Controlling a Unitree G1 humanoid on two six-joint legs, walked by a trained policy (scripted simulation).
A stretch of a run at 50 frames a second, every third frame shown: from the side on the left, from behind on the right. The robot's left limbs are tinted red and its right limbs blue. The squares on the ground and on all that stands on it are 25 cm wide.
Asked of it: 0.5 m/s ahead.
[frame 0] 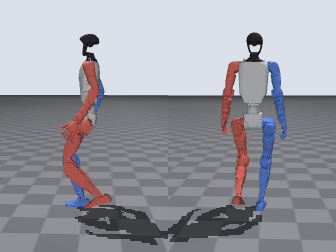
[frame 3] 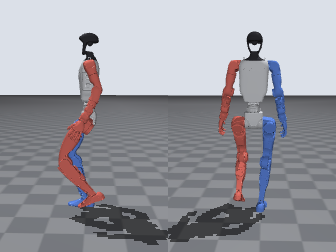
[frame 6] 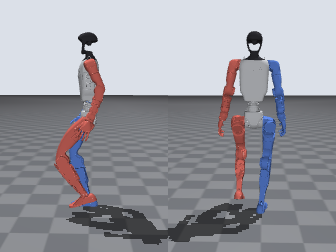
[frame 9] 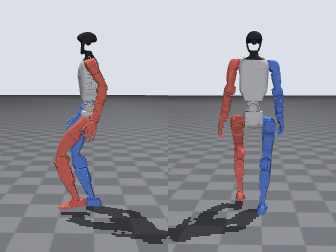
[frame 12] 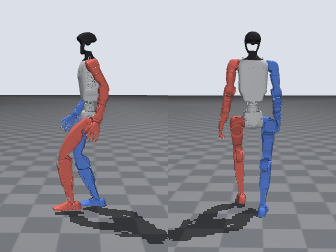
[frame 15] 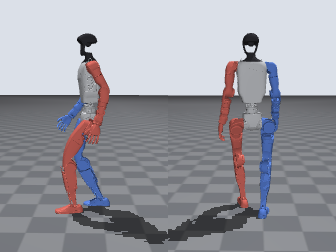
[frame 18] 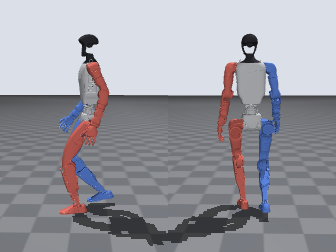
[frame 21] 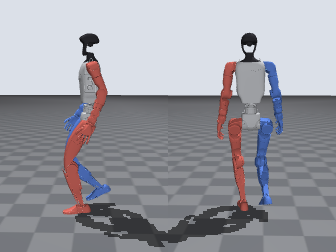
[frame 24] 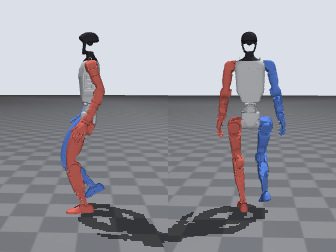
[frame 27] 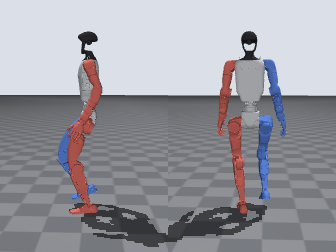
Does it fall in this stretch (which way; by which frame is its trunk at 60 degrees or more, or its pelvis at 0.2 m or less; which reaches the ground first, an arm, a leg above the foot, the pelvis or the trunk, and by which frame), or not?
no
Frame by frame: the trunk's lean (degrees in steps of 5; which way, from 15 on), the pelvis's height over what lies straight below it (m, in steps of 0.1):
0: 0, 0.8
3: 0, 0.8
6: 0, 0.8
9: 0, 0.8
12: 0, 0.8
15: 0, 0.8
18: 0, 0.7
21: 0, 0.8
24: 0, 0.8
27: 0, 0.8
